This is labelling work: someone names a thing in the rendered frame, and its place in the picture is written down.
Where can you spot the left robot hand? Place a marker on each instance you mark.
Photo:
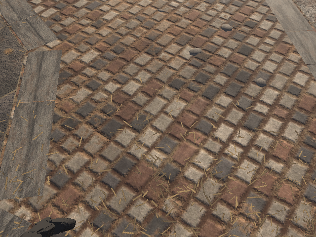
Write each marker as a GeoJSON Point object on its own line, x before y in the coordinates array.
{"type": "Point", "coordinates": [50, 226]}

